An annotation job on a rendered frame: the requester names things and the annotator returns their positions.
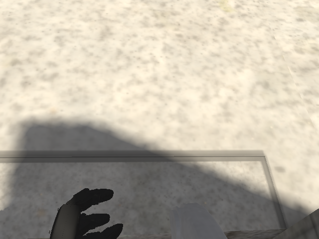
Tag left robot hand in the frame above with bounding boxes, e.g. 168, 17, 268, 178
49, 188, 124, 239

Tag robot right thigh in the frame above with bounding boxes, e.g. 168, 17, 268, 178
169, 202, 227, 239

